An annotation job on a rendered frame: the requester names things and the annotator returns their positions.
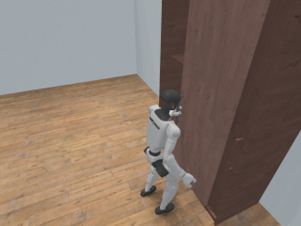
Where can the robot right upper arm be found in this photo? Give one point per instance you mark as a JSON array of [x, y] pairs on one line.
[[173, 132]]

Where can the left robot shin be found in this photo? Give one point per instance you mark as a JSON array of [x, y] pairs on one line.
[[150, 180]]

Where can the right robot hand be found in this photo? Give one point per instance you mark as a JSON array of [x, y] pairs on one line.
[[188, 179]]

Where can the handle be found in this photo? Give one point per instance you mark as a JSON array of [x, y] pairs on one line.
[[232, 154], [177, 110]]

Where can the wardrobe door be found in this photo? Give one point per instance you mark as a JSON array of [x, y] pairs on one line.
[[274, 31], [221, 39]]

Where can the robot left upper arm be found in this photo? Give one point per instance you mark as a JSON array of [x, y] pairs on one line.
[[152, 108]]

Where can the robot right forearm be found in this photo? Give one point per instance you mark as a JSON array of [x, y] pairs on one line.
[[172, 164]]

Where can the right robot shin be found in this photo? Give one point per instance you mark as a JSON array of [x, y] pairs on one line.
[[168, 196]]

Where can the left robot hand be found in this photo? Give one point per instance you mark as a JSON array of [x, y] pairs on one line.
[[175, 113]]

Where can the robot shin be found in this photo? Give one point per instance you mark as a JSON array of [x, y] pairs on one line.
[[150, 180], [168, 196]]

